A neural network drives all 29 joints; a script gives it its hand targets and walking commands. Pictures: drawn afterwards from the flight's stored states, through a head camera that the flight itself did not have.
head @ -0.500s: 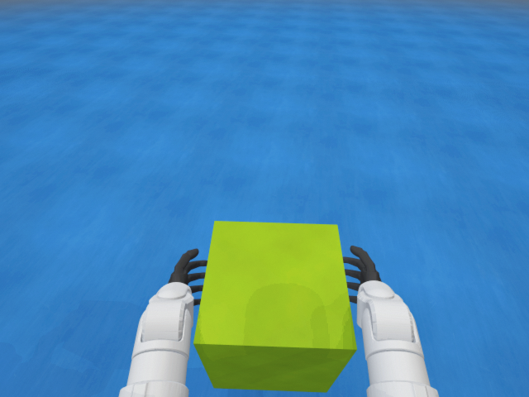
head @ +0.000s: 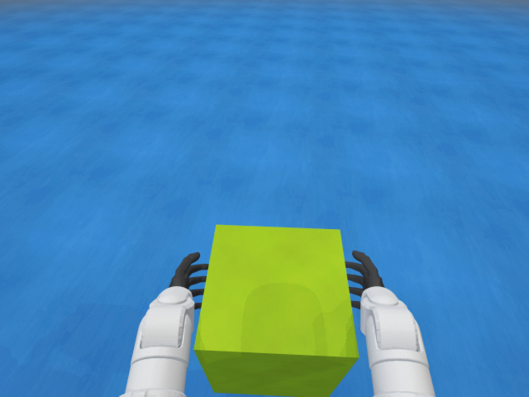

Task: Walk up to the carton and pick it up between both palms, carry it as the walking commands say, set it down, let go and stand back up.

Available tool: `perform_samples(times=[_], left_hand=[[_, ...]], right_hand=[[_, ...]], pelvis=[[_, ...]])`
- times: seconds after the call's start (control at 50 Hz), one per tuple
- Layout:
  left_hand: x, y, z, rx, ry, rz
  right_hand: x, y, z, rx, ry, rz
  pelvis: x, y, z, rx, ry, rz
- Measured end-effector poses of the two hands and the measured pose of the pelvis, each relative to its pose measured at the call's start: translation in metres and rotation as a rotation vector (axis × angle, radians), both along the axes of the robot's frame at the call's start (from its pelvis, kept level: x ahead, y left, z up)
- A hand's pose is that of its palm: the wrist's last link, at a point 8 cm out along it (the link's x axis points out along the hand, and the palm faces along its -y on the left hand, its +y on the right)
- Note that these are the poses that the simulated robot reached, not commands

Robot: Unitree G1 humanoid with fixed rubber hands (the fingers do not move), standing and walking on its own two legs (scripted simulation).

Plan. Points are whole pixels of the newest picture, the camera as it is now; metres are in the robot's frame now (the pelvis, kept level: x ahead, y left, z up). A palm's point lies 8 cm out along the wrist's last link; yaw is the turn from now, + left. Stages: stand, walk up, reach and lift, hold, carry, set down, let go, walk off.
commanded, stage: hold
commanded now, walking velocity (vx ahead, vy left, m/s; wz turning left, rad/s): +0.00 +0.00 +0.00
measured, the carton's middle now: (274, 314) +0.30 +0.00 -0.04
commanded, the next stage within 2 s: carry in 0.70 s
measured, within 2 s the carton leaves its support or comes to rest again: neither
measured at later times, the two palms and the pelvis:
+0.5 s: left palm (182, 298) +0.27 +0.14 +0.04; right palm (375, 297) +0.28 -0.16 +0.04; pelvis +0.00 -0.01 +0.00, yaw +1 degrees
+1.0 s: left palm (172, 306) +0.26 +0.15 +0.04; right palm (369, 301) +0.27 -0.14 +0.05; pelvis -0.02 +0.00 -0.03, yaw +1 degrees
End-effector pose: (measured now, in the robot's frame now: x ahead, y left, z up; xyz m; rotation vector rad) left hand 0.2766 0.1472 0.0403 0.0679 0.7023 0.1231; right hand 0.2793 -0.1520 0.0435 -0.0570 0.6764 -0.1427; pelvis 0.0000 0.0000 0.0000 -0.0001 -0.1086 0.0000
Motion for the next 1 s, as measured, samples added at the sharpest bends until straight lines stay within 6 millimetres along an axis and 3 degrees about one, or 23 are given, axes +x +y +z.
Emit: perform_samples(times=[0.68, 0.86, 1.0], left_hand=[[-0.003, -0.004, 0.0, 0.006, -0.003, 0.005], [0.0, -0.003, -0.003, -0.015, -0.056, 0.012], [-0.017, 0.007, 0.003, -0.052, -0.083, 0.056]], right_hand=[[-0.001, -0.004, 0.0, 0.001, -0.004, 0.003], [-0.001, -0.002, -0.003, 0.017, -0.056, -0.025], [-0.01, 0.008, 0.005, 0.047, -0.082, -0.022]], pelvis=[[-0.004, -0.006, -0.001, 0.0, 0.003, 0.014], [-0.009, -0.001, -0.015, 0.006, 0.134, 0.009], [-0.017, 0.003, -0.026, 0.0, 0.168, 0.019]])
